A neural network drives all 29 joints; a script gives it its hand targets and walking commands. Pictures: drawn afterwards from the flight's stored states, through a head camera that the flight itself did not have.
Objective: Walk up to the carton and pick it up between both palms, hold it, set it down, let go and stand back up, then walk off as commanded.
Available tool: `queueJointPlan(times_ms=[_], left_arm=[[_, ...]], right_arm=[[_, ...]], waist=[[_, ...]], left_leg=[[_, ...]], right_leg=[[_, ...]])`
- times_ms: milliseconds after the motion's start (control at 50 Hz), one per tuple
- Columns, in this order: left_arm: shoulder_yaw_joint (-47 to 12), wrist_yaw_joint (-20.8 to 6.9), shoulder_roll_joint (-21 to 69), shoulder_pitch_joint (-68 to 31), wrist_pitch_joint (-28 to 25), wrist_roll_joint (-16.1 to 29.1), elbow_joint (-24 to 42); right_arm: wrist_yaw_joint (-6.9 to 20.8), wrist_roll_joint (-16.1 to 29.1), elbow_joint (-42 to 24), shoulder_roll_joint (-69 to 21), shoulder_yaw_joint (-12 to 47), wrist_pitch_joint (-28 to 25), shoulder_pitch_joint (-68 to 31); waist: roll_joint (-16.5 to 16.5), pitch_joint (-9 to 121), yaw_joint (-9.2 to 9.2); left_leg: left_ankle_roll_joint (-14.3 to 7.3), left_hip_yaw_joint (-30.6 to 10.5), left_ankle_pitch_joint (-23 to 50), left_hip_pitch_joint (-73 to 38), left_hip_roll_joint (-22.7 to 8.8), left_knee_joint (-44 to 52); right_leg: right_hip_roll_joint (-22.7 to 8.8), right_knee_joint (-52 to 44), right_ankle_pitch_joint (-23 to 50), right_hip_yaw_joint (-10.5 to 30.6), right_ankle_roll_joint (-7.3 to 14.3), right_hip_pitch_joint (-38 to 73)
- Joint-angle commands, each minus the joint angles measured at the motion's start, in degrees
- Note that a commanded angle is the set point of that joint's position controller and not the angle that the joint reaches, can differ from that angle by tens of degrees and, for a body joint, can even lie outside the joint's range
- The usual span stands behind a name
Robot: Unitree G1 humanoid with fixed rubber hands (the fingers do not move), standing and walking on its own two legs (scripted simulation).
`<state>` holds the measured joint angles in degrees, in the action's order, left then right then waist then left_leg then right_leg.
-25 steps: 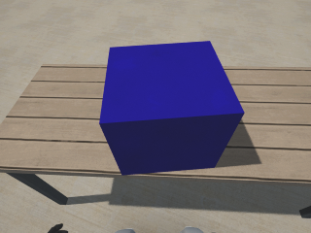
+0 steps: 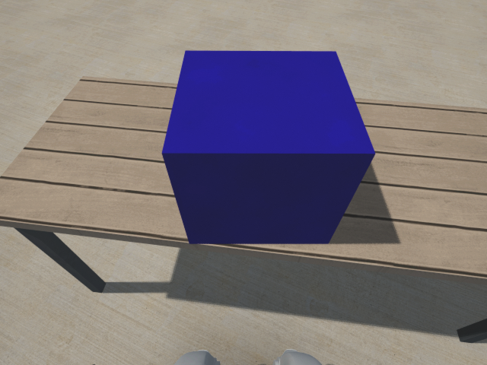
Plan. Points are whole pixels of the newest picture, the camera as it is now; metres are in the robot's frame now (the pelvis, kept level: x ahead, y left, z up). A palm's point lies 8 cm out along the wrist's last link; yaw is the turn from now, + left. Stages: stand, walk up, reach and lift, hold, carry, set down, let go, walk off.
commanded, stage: walk up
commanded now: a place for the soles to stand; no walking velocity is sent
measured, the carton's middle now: (259, 151) +0.53 -0.01 +0.02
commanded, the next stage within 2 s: none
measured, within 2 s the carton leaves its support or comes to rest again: neither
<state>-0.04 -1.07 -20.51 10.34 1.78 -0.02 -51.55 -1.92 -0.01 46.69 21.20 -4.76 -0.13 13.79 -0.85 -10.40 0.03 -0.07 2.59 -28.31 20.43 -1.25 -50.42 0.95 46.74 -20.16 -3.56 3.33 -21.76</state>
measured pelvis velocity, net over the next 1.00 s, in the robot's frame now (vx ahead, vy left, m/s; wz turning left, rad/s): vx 0.02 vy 0.00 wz -0.04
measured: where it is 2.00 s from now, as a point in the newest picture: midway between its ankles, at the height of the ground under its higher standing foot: outside the picture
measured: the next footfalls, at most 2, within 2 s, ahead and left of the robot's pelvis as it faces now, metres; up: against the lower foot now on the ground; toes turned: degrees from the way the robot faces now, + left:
left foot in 0.02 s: +0.10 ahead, +0.15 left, +0.00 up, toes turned -4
right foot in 0.36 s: +0.08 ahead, -0.13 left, +0.00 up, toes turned +1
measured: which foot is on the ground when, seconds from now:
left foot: up 0.00-0.00, down 0.02-1.00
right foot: down 0.00-0.04, up 0.06-0.34, down 0.36-1.00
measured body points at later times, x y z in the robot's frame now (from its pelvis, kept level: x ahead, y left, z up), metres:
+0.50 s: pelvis +0.01 -0.01 +0.00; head +0.04 -0.01 +0.45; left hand +0.10 +0.29 -0.11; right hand +0.10 -0.33 -0.11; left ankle +0.03 +0.11 -0.70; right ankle +0.04 -0.13 -0.70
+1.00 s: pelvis +0.02 +0.00 +0.00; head +0.04 -0.01 +0.45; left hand +0.13 +0.29 -0.11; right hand +0.11 -0.32 -0.10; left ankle +0.04 +0.11 -0.70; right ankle +0.04 -0.13 -0.70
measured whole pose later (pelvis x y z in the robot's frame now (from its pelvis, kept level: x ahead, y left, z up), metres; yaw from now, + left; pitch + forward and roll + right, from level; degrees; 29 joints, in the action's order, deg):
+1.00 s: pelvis +0.02 +0.00 +0.00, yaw -2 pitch -3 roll +1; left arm 0.0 0.2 -20.5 10.7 -2.4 0.0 -51.5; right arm 0.1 0.0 47.1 21.1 -4.8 -1.6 12.6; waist 0.3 -5.1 0.1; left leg -1.1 4.7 -24.4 18.7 -1.4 -46.5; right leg 0.5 47.5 -23.2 3.8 -0.5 -21.0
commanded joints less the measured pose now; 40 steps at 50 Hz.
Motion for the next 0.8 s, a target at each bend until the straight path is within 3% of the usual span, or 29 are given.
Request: queueJointPlan(times_ms=[0,20,40,60,100,140,180,220,260,300,320,340,360,380,400,420,440,480,520,560,580,600,640,660,680,700,720,740,780], left_arm=[[4.0,0.6,-9.4,-0.9,-0.6,-1.4,6.7],[4.9,1.0,-13.5,-1.6,-0.6,-2.2,5.7],[5.9,0.9,-15.9,-1.6,-0.7,-2.1,5.4],[5.9,0.6,-15.1,0.3,-0.8,-1.7,4.9],[5.4,0.3,-13.9,2.7,-1.1,-1.1,3.5],[5.3,0.5,-14.2,2.0,-1.6,-1.0,3.2],[5.1,1.1,-14.6,2.3,-2.2,-0.9,2.9],[5.0,1.4,-14.5,2.6,-2.7,-0.9,3.1],[4.8,1.5,-14.0,3.7,-3.4,-1.1,2.7],[5.1,1.8,-13.4,7.6,-4.5,-1.1,1.2],[5.7,2.2,-14.1,8.0,-5.2,-1.6,1.1],[6.2,2.5,-16.6,7.5,-5.9,-2.4,1.7],[6.1,2.7,-18.7,4.3,-6.4,-2.4,3.8],[5.7,2.5,-19.4,3.5,-6.2,-2.1,3.9],[5.4,2.5,-18.7,2.1,-6.2,-2.2,3.7],[5.4,2.6,-18.4,1.8,-6.1,-2.1,3.3],[5.0,2.6,-17.7,0.6,-5.9,-2.1,3.6],[4.4,2.4,-16.0,-1.9,-5.4,-1.5,3.9],[3.5,2.1,-13.6,-3.2,-5.2,-1.0,4.5],[3.8,2.1,-13.4,-0.9,-4.6,-0.8,3.9],[4.2,2.0,-14.1,0.6,-4.6,-0.8,3.0],[4.4,1.9,-14.5,1.7,-4.7,-0.9,2.6],[4.6,1.9,-14.9,3.6,-5.6,-1.3,2.3],[4.9,1.9,-15.9,2.8,-5.9,-1.8,2.5],[5.0,2.1,-17.1,2.4,-6.3,-1.9,2.5],[5.1,2.1,-18.1,2.0,-6.5,-1.8,2.7],[5.0,2.2,-18.5,1.0,-6.2,-1.7,2.7],[4.9,2.3,-18.6,-0.3,-6.0,-1.7,2.8],[4.1,2.2,-16.3,-3.5,-5.6,-1.4,3.3]], right_arm=[[-1.0,-3.6,1.0,19.4,-5.1,-3.9,7.7],[-1.2,-2.8,-0.6,21.5,-5.2,-4.1,2.9],[-1.3,-2.4,-1.4,20.7,-4.8,-4.4,0.3],[-1.3,-2.2,-1.0,19.3,-4.5,-4.8,-0.4],[-1.0,-1.9,-1.1,16.7,-4.0,-5.5,-1.0],[-0.6,-1.8,-1.5,16.8,-4.1,-5.7,0.5],[-0.2,-1.8,-2.5,17.1,-4.2,-5.4,-0.1],[0.0,-1.7,-2.6,16.6,-4.4,-4.9,-1.2],[0.4,-1.5,-3.3,17.1,-4.4,-4.3,-3.0],[0.8,-0.7,-4.0,15.9,-3.8,-3.4,-6.3],[0.7,-0.6,-3.8,13.9,-3.3,-2.9,-5.2],[0.8,0.0,-4.0,11.3,-2.7,-2.5,-3.6],[1.0,0.5,-4.2,9.1,-1.8,-1.9,-3.6],[0.8,0.3,-4.0,11.5,-2.1,-1.5,-5.0],[0.9,0.1,-3.6,11.9,-2.1,-1.8,-5.3],[1.2,-0.1,-3.2,12.3,-2.2,-2.2,-5.2],[1.4,-0.2,-2.2,11.9,-2.2,-2.5,-3.5],[1.5,-0.3,-0.4,11.8,-2.4,-3.1,-1.2],[1.2,-0.9,-0.3,14.5,-3.0,-3.8,-0.2],[1.2,-1.3,-1.1,18.1,-3.4,-4.0,-2.1],[1.3,-1.0,-1.7,18.0,-3.4,-4.0,-4.5],[1.3,-0.9,-2.1,17.7,-3.5,-3.9,-6.0],[1.4,-0.7,-2.4,15.7,-2.9,-3.5,-6.7],[1.4,-0.3,-3.0,14.5,-2.7,-3.3,-6.3],[1.4,0.2,-3.1,13.1,-2.4,-3.0,-7.3],[1.4,0.0,-3.2,12.1,-2.3,-2.7,-7.2],[1.4,0.0,-2.9,11.7,-2.1,-2.7,-6.5],[1.5,-0.1,-2.3,11.7,-2.0,-2.8,-5.8],[1.6,-0.5,-1.0,12.8,-2.3,-3.4,-3.5]], waist=[[-9.7,9.7,-3.91],[-4.1,6.0,-3.4],[0.4,3.6,-2.58],[0.8,3.2,-1.41],[-2.2,5.3,-1.24],[-2.0,7.6,-2.23],[-4.2,9.3,-2.09],[-4.9,9.7,-1.94],[-5.6,10.5,-0.69],[-4.0,11.9,2.24],[0.2,12.5,2.4],[9.7,13.4,1.12],[13.4,10.5,0.35],[11.0,9.9,0.54],[10.5,9.4,0.18],[10.7,9.0,0.22],[12.0,9.1,-0.76],[9.8,9.6,-2.44],[3.8,12.4,-3.48],[-2.2,11.3,-1.83],[-2.4,9.9,-0.29],[-1.8,9.3,0.62],[0.1,11.3,1.23],[3.5,11.1,0.46],[6.8,11.7,0.31],[8.7,11.4,-0.08],[9.1,10.9,-0.33],[9.6,11.0,-0.99],[7.9,10.3,-2.56]], left_leg=[[-8.4,-32.5,-16.1,-17.0,-16.8,33.1],[-11.2,-37.3,-21.5,-7.7,-22.7,36.9],[-11.9,-34.5,-17.8,-4.2,-22.0,35.5],[-10.5,-29.4,-10.8,-5.7,-19.8,33.3],[-7.4,-23.3,1.1,-10.2,-16.5,30.8],[-6.7,-22.7,10.0,-13.3,-16.8,28.4],[-7.5,-21.1,15.3,-14.5,-17.8,26.3],[-10.3,-17.8,19.7,-12.9,-18.1,23.8],[-11.0,-15.4,21.0,-9.6,-17.8,21.3],[-8.8,-9.7,23.1,-2.9,-14.9,14.9],[-6.4,-7.2,25.0,-1.0,-12.3,9.0],[-3.4,-2.5,20.8,2.9,-7.0,-1.0],[-0.5,-1.5,3.7,9.6,-1.2,-3.7],[-1.1,-5.1,-7.1,6.6,-0.5,-3.3],[-1.4,-5.5,-8.8,6.6,-0.3,-1.3],[-1.3,-4.6,-7.1,5.8,-0.6,0.9],[-1.4,-4.1,-3.3,3.6,-0.7,4.9],[-2.1,-3.4,6.8,-5.8,-0.9,12.6],[-4.3,-10.2,8.0,-13.6,-6.3,17.5],[-10.2,-20.6,-0.9,-7.8,-16.5,25.8],[-11.6,-20.1,1.7,-5.6,-18.2,25.3],[-11.7,-18.1,5.1,-3.7,-17.4,23.1],[-8.0,-10.6,11.7,-1.9,-12.3,15.9],[-5.4,-6.3,14.5,-1.1,-8.7,10.9],[-3.0,-2.6,14.2,0.5,-4.5,5.3],[-1.7,-2.1,8.4,1.5,-1.5,2.7],[-1.7,-2.9,3.5,1.7,-0.3,3.5],[-2.0,-3.4,2.3,-0.5,-0.4,6.4],[-3.2,-5.5,5.6,-7.4,-2.4,12.3]], right_leg=[[1.8,5.0,-13.2,10.5,-1.5,-20.0],[2.0,13.0,-12.2,11.9,-1.9,-17.5],[-0.2,14.2,-9.8,13.5,-1.5,-14.7],[-1.0,13.4,-8.0,13.4,-1.3,-14.3],[-1.4,11.1,-6.3,12.2,-1.4,-13.5],[-1.6,10.4,-7.8,10.8,-2.0,-12.9],[-2.1,9.4,-9.1,8.9,-2.3,-11.7],[-3.0,6.3,-10.4,6.2,-2.6,-9.3],[-3.1,1.0,-8.6,3.1,-2.2,-4.2],[-2.0,-10.6,1.1,1.9,-1.6,6.9],[-1.8,-15.0,6.0,6.5,-0.8,9.7],[-8.4,-19.8,9.8,21.2,1.9,11.0],[-15.1,-24.7,9.2,38.0,5.6,9.7],[-16.2,-24.6,7.0,40.5,10.1,5.7],[-15.7,-23.7,5.8,38.7,10.8,5.7],[-14.5,-22.7,5.9,35.6,9.9,4.9],[-13.5,-21.8,5.7,33.4,8.5,3.5],[-10.6,-18.8,7.5,27.4,5.3,-3.2],[-6.1,-11.1,7.9,19.4,1.3,-10.0],[-0.7,0.1,0.9,8.2,-1.0,-7.3],[-1.3,0.1,-2.7,5.8,-1.2,-5.1],[-1.7,-1.1,-0.9,5.8,-1.0,-2.8],[-3.3,-8.2,7.3,11.0,0.6,1.7],[-4.9,-12.0,10.4,15.7,1.8,2.3],[-8.9,-16.0,12.6,24.2,4.4,2.7],[-11.9,-18.1,13.5,31.2,7.4,2.9],[-12.9,-18.9,12.2,32.9,9.1,2.4],[-12.9,-19.1,10.2,32.3,8.9,0.5],[-9.9,-17.1,6.9,26.7,4.9,-6.4]])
